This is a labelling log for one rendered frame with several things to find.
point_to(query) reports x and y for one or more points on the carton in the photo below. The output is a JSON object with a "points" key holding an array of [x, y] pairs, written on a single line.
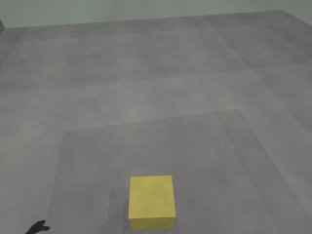
{"points": [[152, 203]]}

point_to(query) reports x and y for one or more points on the robot left hand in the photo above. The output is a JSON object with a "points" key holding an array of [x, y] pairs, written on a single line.
{"points": [[37, 227]]}

